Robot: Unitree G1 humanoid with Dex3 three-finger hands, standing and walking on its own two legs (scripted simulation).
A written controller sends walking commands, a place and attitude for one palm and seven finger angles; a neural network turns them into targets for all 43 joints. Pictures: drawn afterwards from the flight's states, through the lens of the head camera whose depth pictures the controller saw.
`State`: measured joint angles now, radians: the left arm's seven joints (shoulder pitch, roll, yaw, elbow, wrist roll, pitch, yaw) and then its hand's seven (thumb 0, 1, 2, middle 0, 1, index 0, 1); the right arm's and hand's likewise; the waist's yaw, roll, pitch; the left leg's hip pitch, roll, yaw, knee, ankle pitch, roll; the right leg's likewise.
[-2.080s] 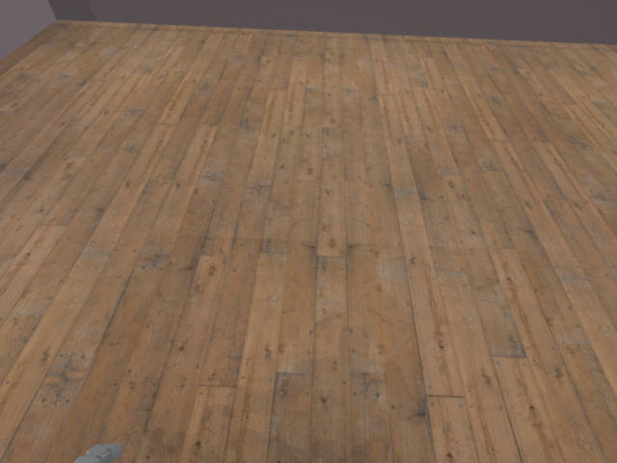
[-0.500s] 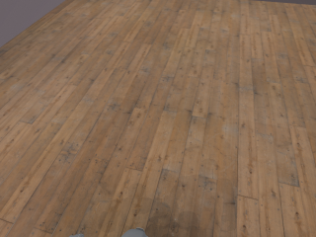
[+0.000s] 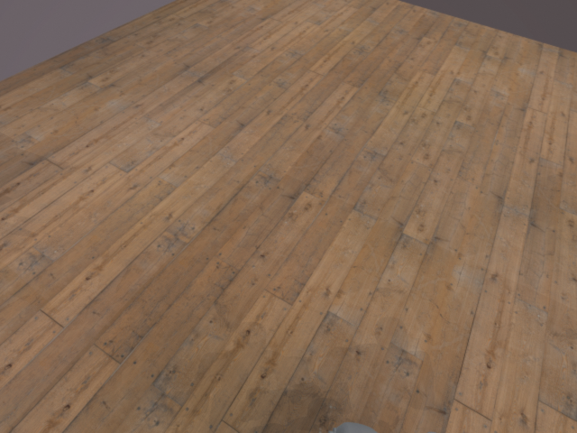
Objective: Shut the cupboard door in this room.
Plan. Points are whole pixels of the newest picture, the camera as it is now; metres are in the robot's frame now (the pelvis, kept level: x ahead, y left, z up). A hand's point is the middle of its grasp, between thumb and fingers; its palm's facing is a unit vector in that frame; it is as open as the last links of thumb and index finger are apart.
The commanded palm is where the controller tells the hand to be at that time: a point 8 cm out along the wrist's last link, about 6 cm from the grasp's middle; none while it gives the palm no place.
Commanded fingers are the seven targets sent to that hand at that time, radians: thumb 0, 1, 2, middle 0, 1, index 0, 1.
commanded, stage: turn or walk to find it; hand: left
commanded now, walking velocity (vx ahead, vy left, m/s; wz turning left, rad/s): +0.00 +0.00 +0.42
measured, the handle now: out of the picture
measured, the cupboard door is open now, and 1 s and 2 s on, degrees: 100 100 100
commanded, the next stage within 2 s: stand and wait in 1.24 s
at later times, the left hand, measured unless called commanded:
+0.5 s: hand out of the picture +0.00 +0.16 -0.16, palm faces +0.26 -0.93 -0.25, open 7.4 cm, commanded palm none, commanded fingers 0.00 0.90 0.90 -0.20 -0.30 -0.20 -0.30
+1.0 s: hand out of the picture -0.04 +0.19 -0.16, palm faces +0.45 -0.85 -0.26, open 7.4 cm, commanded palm none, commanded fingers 0.00 0.90 0.90 -0.20 -0.30 -0.20 -0.30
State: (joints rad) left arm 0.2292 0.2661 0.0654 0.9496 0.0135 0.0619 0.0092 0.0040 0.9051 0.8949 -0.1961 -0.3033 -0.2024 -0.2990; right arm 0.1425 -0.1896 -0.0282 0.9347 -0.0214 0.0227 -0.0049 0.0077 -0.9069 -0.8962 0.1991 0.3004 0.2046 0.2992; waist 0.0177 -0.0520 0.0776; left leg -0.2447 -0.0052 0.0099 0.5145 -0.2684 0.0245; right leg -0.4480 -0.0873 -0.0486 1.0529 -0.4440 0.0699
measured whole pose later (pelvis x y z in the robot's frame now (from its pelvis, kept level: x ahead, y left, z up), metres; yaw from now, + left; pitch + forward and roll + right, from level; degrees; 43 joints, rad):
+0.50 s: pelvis -0.01 -0.04 +0.00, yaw +14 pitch -1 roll +2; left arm 0.24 0.18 0.04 0.92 0.03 0.01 0.02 0.00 0.90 0.89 -0.20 -0.30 -0.21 -0.30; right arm 0.21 -0.23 -0.07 1.00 -0.02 0.08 0.01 0.01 -0.91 -0.90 0.20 0.30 0.20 0.30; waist 0.00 0.00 0.07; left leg -0.40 0.04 0.02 0.93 -0.43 -0.05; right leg -0.21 -0.10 -0.20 0.54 -0.31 -0.03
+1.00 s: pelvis -0.03 -0.04 +0.00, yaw +25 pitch +0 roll +1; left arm 0.18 0.22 0.06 0.92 0.01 0.05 0.01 0.00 0.91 0.90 -0.20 -0.30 -0.20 -0.30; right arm 0.19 -0.19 -0.05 0.95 -0.03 0.04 0.00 0.01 -0.90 -0.90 0.20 0.30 0.21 0.30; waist -0.02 0.01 0.06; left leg -0.27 -0.02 -0.03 0.49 -0.22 0.00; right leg -0.33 -0.05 -0.05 0.74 -0.41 0.07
